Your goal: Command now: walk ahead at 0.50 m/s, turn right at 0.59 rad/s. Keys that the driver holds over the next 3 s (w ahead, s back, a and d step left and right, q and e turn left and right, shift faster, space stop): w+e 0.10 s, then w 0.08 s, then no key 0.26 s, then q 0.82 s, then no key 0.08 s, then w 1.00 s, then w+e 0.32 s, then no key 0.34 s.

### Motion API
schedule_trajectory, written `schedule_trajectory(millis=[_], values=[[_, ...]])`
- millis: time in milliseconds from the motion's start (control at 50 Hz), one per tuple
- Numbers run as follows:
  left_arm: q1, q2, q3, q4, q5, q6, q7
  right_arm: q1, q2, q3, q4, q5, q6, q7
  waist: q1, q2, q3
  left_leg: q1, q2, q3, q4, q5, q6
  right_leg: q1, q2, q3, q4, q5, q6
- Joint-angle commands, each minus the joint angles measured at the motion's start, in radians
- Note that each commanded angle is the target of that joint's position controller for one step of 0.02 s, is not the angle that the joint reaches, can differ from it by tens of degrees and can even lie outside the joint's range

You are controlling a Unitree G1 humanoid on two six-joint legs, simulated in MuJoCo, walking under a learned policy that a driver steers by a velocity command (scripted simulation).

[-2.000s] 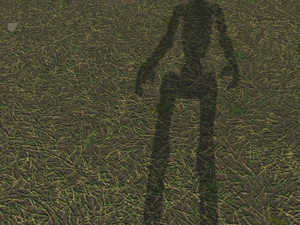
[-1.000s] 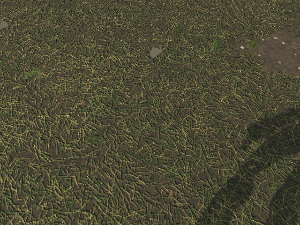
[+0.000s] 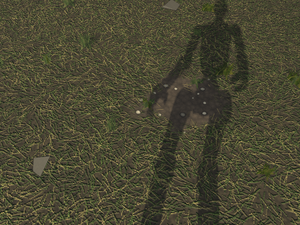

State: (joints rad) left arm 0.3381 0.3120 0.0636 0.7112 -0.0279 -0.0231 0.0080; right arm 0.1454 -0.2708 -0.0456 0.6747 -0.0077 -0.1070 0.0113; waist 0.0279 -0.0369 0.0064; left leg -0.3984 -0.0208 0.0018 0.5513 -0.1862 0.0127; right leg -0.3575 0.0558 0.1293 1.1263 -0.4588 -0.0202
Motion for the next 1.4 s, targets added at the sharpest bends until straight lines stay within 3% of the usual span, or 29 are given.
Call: schedule_trajectory(millis=[20, 120, 240, 300, 360, 380, 400, 420, 440, 460, 500, 560, 680, 760, 780, 800, 820, 840, 860, 900, 940, 1040, 1200, 1260, 1280, 1300, 1320, 1340, 1400], values=[[-0.076, 0.115, 0.033, -0.115, 0.008, -0.013, -0.003, 0.100, -0.111, -0.035, -0.017, -0.005, 0.006, -0.010, -0.072, 0.143, -0.009, 0.337, 0.300, -0.371, -0.306, -0.135, 0.148, -0.394, -0.130, 0.004, 0.112, 0.116, 0.014], [-0.110, 0.041, 0.019, -0.137, 0.007, 0.005, -0.012, 0.110, -0.130, -0.045, 0.031, -0.002, -0.009, -0.012, -0.055, 0.127, 0.017, 0.278, 0.281, -0.157, -0.387, 0.097, 0.179, -0.374, -0.163, -0.023, -0.026, 0.217, 0.036], [-0.251, -0.010, -0.008, -0.157, 0.022, -0.025, -0.037, 0.120, -0.168, -0.048, 0.087, 0.013, 0.013, -0.013, -0.084, 0.098, 0.045, 0.282, 0.233, 0.040, -0.359, 0.427, 0.156, -0.246, -0.117, -0.110, -0.425, 0.455, 0.030], [-0.290, 0.004, -0.002, -0.174, 0.020, -0.034, -0.053, 0.168, -0.195, -0.051, 0.126, 0.029, 0.028, -0.015, -0.088, 0.127, 0.013, 0.352, 0.254, 0.044, -0.289, 0.546, 0.133, -0.163, -0.084, -0.134, -0.531, 0.459, 0.003], [-0.117, 0.076, 0.034, -0.121, 0.039, -0.035, -0.046, 0.142, -0.202, -0.052, 0.139, 0.045, 0.038, -0.021, 0.027, 0.122, -0.090, 0.359, 0.212, 0.076, -0.047, 0.689, 0.073, 0.112, -0.022, -0.163, -0.682, 0.533, -0.066], [-0.037, 0.142, 0.053, -0.104, 0.046, -0.030, -0.030, 0.169, -0.165, -0.039, 0.133, 0.024, 0.032, -0.022, 0.052, 0.060, -0.162, 0.244, 0.157, 0.111, 0.126, 0.515, 0.022, 0.309, -0.100, -0.092, -0.659, 0.862, -0.099], [0.020, 0.205, 0.050, -0.108, 0.078, -0.020, -0.012, 0.244, -0.074, -0.002, 0.107, -0.021, 0.022, -0.010, 0.024, -0.176, -0.310, -0.083, 0.043, 0.109, 0.496, -0.227, -0.049, 0.670, -0.383, 0.232, -0.548, 1.371, -0.263], [0.011, 0.141, 0.022, -0.110, 0.065, -0.017, -0.016, 0.336, -0.073, 0.013, 0.150, -0.006, 0.025, 0.003, 0.007, -0.194, -0.508, -0.106, 0.032, -0.077, 0.666, -0.550, -0.072, 0.715, -0.509, 0.397, -0.574, 1.416, -0.392], [-0.028, 0.106, 0.019, -0.104, 0.045, -0.009, -0.028, 0.280, -0.159, -0.012, 0.154, 0.029, 0.038, 0.007, 0.028, -0.112, -0.443, -0.138, 0.071, -0.102, 0.701, -0.511, -0.077, 0.607, -0.438, 0.315, -0.631, 1.186, -0.373], [-0.102, 0.071, 0.009, -0.099, 0.035, -0.009, -0.030, 0.191, -0.152, -0.010, 0.136, 0.041, 0.051, 0.002, 0.014, -0.066, -0.299, -0.197, 0.101, -0.078, 0.664, -0.469, -0.075, 0.493, -0.379, 0.218, -0.668, 1.013, -0.312], [-0.212, 0.025, -0.008, -0.086, 0.040, -0.014, -0.030, 0.162, -0.125, -0.011, 0.149, 0.025, 0.091, -0.023, -0.045, -0.029, -0.159, -0.095, 0.142, -0.079, 0.510, -0.384, -0.089, 0.215, -0.314, 0.097, -0.754, 0.819, -0.235], [-0.279, 0.050, 0.006, -0.061, 0.069, -0.020, -0.023, 0.222, -0.076, -0.001, 0.176, 0.011, 0.124, -0.044, -0.089, -0.087, -0.135, 0.114, 0.110, -0.029, 0.329, -0.253, -0.107, 0.017, -0.279, -0.019, -0.821, 0.690, -0.219], [-0.270, 0.103, 0.031, -0.019, 0.043, 0.014, 0.024, 0.086, -0.123, -0.026, 0.104, 0.014, 0.152, -0.042, -0.039, -0.090, -0.070, 0.046, 0.106, 0.002, 0.302, -0.193, -0.048, 0.043, -0.353, -0.004, -0.875, 0.311, -0.220], [-0.309, 0.101, 0.036, 0.000, 0.014, 0.032, 0.032, 0.138, -0.104, -0.035, 0.109, 0.010, 0.149, -0.021, -0.086, -0.067, -0.065, 0.151, 0.066, 0.055, 0.077, -0.087, 0.006, 0.069, -0.327, -0.080, -0.766, 0.350, -0.157], [-0.287, 0.081, 0.034, 0.015, 0.003, 0.038, 0.034, 0.156, -0.123, -0.043, 0.111, 0.001, 0.146, -0.015, -0.090, -0.025, -0.048, 0.184, 0.063, 0.021, -0.033, -0.008, 0.038, 0.052, -0.283, -0.125, -0.675, 0.300, -0.101], [-0.232, 0.034, 0.027, 0.021, 0.019, 0.043, 0.033, 0.157, -0.214, -0.065, 0.093, -0.005, 0.141, -0.024, -0.050, 0.211, -0.031, 0.229, 0.230, -0.246, -0.201, 0.194, 0.110, -0.053, -0.171, -0.249, -0.416, 0.152, 0.004], [-0.319, 0.029, 0.024, -0.035, 0.037, 0.040, 0.041, 0.145, -0.299, -0.078, 0.067, -0.014, 0.133, -0.025, -0.070, 0.383, 0.022, 0.241, 0.401, -0.533, -0.271, 0.351, 0.288, -0.275, 0.000, -0.227, -0.238, -0.161, 0.066], [-0.361, 0.053, 0.032, -0.040, 0.043, 0.039, 0.043, 0.156, -0.264, -0.070, 0.058, -0.038, 0.111, -0.021, -0.097, 0.284, -0.021, 0.236, 0.393, -0.541, -0.279, 0.323, 0.332, -0.297, -0.017, -0.097, -0.058, -0.201, 0.061], [-0.333, 0.071, 0.042, -0.027, 0.031, 0.041, 0.042, 0.114, -0.238, -0.065, 0.051, -0.031, 0.094, -0.021, -0.063, 0.225, -0.033, 0.246, 0.342, -0.451, -0.257, 0.313, 0.286, -0.303, -0.040, -0.058, -0.004, -0.122, 0.051], [-0.289, 0.091, 0.055, 0.013, 0.036, 0.047, 0.051, 0.025, -0.198, -0.059, 0.027, 0.013, 0.090, -0.031, -0.028, 0.148, -0.050, 0.274, 0.276, -0.356, -0.224, 0.309, 0.202, -0.311, -0.064, -0.047, -0.019, 0.007, 0.061], [-0.291, 0.072, 0.054, 0.015, 0.033, 0.041, 0.049, 0.041, -0.176, -0.050, 0.023, 0.017, 0.097, -0.042, -0.025, 0.147, -0.090, 0.289, 0.241, -0.321, -0.205, 0.407, 0.197, -0.264, -0.046, -0.053, -0.009, 0.068, 0.082], [-0.330, 0.043, 0.040, 0.011, 0.020, 0.026, 0.043, 0.082, -0.202, -0.066, 0.014, 0.020, 0.116, -0.060, -0.056, 0.165, -0.105, 0.368, 0.216, -0.347, -0.185, 0.359, 0.201, -0.240, -0.032, -0.041, -0.246, 0.118, 0.112], [-0.288, 0.076, 0.042, 0.030, 0.010, -0.001, 0.012, 0.015, -0.216, -0.076, -0.025, 0.023, 0.142, -0.049, -0.052, 0.211, -0.096, 0.281, 0.189, -0.487, -0.155, 0.352, 0.203, -0.029, -0.003, -0.032, -0.518, 0.104, 0.096], [-0.192, 0.098, 0.054, 0.065, 0.014, -0.013, 0.001, -0.028, -0.194, -0.069, -0.044, 0.039, 0.153, -0.056, 0.000, 0.182, -0.106, 0.203, 0.112, -0.476, -0.082, 0.230, 0.124, 0.175, -0.041, -0.043, -0.798, 0.344, 0.054], [-0.173, 0.156, 0.065, 0.064, 0.031, -0.009, 0.005, 0.013, -0.146, -0.055, -0.045, 0.026, 0.153, -0.056, -0.023, 0.040, -0.135, 0.095, 0.035, -0.379, 0.067, -0.010, 0.071, 0.294, -0.213, 0.101, -0.820, 0.429, -0.008], [-0.206, 0.223, 0.073, 0.056, 0.055, 0.002, 0.009, 0.059, -0.119, -0.050, -0.061, 0.025, 0.144, -0.055, -0.078, -0.209, -0.090, -0.118, -0.143, -0.210, 0.228, -0.421, 0.010, 0.329, -0.384, 0.333, -0.827, 0.656, -0.168], [-0.220, 0.174, 0.061, 0.040, 0.068, -0.003, 0.007, 0.069, -0.205, -0.072, -0.048, 0.005, 0.133, -0.053, -0.053, -0.178, -0.086, -0.145, -0.082, -0.200, 0.466, -0.486, -0.037, 0.260, -0.476, 0.401, -0.835, 0.664, -0.279], [-0.267, 0.125, 0.045, 0.026, 0.059, -0.006, 0.010, 0.076, -0.246, -0.090, -0.026, 0.014, 0.133, -0.051, -0.066, -0.108, -0.065, -0.136, -0.061, -0.207, 0.562, -0.418, -0.051, 0.227, -0.419, 0.309, -0.826, 0.620, -0.262], [-0.244, 0.082, 0.025, 0.053, 0.014, -0.005, 0.018, 0.062, -0.161, -0.067, -0.008, 0.011, 0.143, -0.047, -0.037, -0.112, -0.021, -0.209, -0.031, -0.169, 0.558, -0.224, -0.079, 0.259, -0.279, 0.189, -0.889, 0.126, -0.174]])
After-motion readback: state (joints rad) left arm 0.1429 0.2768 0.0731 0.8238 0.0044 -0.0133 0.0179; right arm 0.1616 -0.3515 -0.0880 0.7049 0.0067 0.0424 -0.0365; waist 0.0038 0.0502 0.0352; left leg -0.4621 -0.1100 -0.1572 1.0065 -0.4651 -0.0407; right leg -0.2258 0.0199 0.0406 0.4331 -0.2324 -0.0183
